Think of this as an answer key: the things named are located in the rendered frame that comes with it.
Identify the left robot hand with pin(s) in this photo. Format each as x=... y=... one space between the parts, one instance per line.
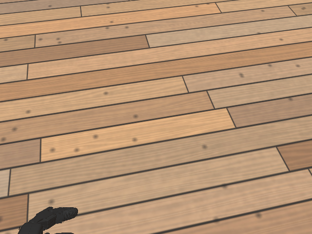
x=48 y=218

